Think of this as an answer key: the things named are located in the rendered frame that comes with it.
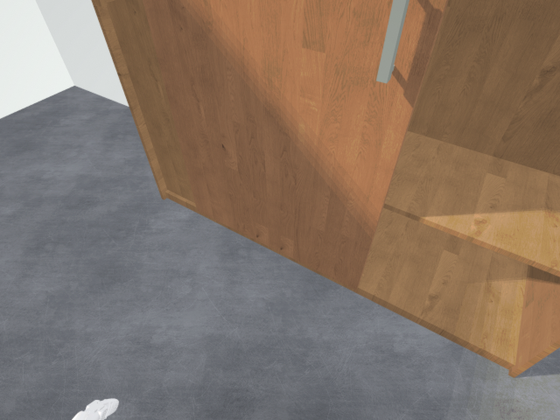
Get robot left hand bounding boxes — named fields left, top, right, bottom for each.
left=72, top=398, right=119, bottom=420

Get wardrobe door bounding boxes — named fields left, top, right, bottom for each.
left=107, top=0, right=195, bottom=203
left=143, top=0, right=449, bottom=291

